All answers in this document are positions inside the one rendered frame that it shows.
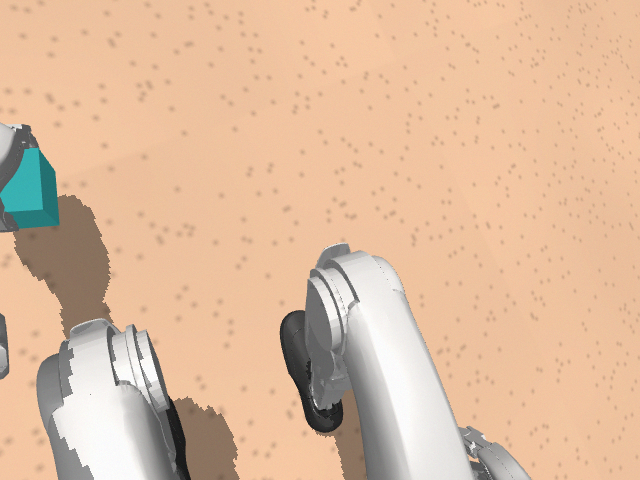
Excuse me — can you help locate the right robot hand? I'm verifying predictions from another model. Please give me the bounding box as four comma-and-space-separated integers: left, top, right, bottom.
458, 426, 532, 480

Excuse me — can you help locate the cube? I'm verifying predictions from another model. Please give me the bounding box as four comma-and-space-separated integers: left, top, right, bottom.
0, 148, 60, 229

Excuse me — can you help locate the left robot foot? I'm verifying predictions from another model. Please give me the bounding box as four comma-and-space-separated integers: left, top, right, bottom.
166, 395, 191, 480

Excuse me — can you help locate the right robot foot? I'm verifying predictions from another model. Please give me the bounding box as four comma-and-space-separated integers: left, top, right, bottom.
280, 310, 343, 433

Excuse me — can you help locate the left robot hand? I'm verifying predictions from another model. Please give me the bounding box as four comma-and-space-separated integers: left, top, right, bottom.
0, 122, 39, 232

